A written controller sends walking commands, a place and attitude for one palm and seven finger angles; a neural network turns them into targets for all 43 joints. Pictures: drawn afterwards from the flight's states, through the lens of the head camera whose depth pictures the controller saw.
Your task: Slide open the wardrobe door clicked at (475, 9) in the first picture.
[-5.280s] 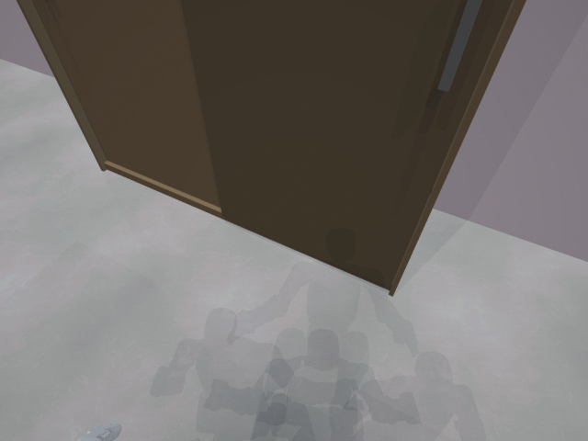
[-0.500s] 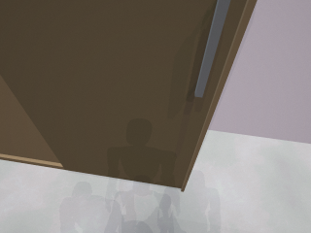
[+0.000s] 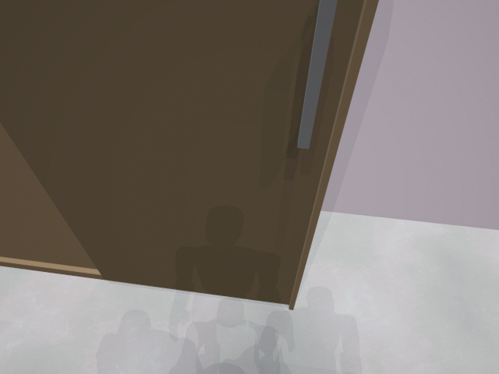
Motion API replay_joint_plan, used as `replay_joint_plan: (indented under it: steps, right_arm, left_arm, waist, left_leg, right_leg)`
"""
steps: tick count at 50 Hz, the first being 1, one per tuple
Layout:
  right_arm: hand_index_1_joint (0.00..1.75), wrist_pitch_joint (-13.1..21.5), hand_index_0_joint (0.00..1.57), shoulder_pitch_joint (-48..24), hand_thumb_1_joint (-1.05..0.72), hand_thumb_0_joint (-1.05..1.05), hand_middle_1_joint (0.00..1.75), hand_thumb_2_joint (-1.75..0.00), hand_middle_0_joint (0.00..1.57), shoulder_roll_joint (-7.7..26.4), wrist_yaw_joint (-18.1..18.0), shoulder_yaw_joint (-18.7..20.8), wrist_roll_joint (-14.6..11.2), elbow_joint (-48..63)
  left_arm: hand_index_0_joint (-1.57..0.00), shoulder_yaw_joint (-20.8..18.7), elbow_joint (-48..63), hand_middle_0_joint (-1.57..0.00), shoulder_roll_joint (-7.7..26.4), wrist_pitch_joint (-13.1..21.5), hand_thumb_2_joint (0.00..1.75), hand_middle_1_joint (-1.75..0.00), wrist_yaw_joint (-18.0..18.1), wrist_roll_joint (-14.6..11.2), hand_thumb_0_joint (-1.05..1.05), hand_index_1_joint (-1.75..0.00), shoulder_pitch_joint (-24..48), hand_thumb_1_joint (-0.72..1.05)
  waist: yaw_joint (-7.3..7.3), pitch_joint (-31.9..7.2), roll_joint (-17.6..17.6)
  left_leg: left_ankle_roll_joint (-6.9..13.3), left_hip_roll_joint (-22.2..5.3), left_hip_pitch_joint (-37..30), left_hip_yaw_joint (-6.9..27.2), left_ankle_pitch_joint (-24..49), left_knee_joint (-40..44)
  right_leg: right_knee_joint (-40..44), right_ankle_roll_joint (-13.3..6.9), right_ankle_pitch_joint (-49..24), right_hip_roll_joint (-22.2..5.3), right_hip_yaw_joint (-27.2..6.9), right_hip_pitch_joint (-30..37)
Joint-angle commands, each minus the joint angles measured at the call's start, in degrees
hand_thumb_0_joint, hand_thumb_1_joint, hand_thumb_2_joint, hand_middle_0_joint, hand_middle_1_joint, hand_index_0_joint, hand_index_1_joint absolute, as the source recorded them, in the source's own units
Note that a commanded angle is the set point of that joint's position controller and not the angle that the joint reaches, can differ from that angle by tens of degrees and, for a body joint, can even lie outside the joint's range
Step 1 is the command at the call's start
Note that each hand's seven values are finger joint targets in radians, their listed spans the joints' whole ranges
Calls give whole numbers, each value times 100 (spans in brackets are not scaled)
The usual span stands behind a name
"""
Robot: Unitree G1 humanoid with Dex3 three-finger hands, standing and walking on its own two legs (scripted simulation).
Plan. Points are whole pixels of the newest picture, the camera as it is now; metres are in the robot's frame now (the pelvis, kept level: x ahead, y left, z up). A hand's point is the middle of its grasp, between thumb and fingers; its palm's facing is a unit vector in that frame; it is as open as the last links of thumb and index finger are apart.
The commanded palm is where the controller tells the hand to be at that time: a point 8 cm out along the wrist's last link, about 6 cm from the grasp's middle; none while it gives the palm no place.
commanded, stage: come to a stop and stand still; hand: right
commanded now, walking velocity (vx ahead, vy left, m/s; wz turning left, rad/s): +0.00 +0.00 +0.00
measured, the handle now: (314, 75) +0.54 -0.07 +0.25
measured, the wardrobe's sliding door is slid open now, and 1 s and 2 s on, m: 0.00 0.00 0.00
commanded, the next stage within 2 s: look again from close up in 0.32 s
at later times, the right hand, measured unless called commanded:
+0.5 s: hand out of the picture -0.02 -0.19 -0.17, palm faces +0.03 +0.98 -0.20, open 7.4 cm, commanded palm none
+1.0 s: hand out of the picture +0.01 -0.17 -0.17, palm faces +0.01 +0.98 -0.18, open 7.4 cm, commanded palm none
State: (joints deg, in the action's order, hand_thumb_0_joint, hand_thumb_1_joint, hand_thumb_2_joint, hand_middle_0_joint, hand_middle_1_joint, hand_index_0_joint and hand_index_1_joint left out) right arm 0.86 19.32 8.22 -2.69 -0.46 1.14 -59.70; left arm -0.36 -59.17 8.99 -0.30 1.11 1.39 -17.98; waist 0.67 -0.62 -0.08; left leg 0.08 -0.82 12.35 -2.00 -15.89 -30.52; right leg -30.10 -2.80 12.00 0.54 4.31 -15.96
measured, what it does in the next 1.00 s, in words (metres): stands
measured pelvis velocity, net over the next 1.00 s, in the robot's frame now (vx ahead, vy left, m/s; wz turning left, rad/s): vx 0.00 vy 0.00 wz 0.00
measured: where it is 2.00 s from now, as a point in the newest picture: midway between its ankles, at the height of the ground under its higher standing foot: outside the picture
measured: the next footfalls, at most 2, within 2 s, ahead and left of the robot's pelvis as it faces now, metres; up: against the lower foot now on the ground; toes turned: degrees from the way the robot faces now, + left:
none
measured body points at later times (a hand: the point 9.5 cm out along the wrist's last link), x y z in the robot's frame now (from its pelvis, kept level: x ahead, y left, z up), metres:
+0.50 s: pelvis -0.01 -0.01 +0.01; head -0.02 -0.02 +0.46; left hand +0.02 +0.24 -0.14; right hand -0.02 -0.24 -0.16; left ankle +0.01 +0.12 -0.73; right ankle +0.05 -0.09 -0.73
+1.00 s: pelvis +0.00 +0.00 +0.01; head +0.00 -0.01 +0.46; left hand +0.02 +0.23 -0.14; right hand +0.01 -0.22 -0.16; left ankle +0.01 +0.12 -0.73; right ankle +0.05 -0.09 -0.73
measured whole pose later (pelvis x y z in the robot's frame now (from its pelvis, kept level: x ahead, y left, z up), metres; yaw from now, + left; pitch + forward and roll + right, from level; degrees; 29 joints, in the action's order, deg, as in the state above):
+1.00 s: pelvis +0.00 +0.00 +0.01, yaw +0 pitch -2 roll +0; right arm 1.0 17.9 9.9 -2.1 -0.9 0.9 -61.2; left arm 0.5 -63.5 9.4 0.4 0.6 0.7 -14.8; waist 0.0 0.9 1.3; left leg -0.3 -0.9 9.9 -2.2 -12.8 -24.3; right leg -24.0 -2.7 9.0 0.9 4.1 -13.6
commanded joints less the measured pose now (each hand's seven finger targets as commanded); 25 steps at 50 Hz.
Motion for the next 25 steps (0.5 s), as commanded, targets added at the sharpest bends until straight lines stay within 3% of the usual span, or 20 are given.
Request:
replay_joint_plan:
  steps: [1, 12, 25]
  right_arm:
    - [30, 38, 20, 355, -90, 0, 30, -90, 20, 620, 6, 105, 24, 345]
    - [30, 54, 20, 343, -90, 0, 30, -90, 20, 840, 66, 119, 23, 363]
    - [30, 70, 20, 312, -90, 0, 30, -90, 20, 941, 85, 91, 3, 148]
  left_arm:
    - [-20, -132, 375, -20, 715, 153, 90, -30, -6, -29, 0, -30, -134, 90]
    - [-20, -147, 365, -20, 989, 184, 90, -30, -25, -50, 0, -30, 102, 90]
    - [-20, -123, 92, -20, 1036, 190, 90, -30, -37, -68, 0, -30, 176, 90]
  waist:
    - [-48, 665, -79]
    - [-61, 486, -26]
    - [-64, 417, -10]
  left_leg:
    - [265, -349, 439, 511, -454, 695]
    - [242, -437, 286, 556, -317, 913]
    - [215, -516, 198, 556, -169, 1071]
  right_leg:
    - [1213, -3, 1304, -699, -1117, -452]
    - [1325, 5, 1243, -694, -1120, -310]
    - [1398, 49, 991, -700, -1076, -127]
